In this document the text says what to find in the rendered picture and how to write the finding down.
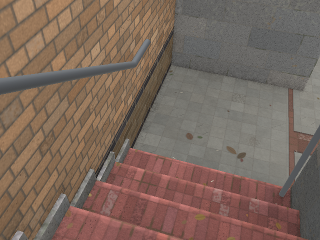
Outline stairs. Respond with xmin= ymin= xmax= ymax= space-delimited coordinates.
xmin=51 ymin=148 xmax=309 ymax=240

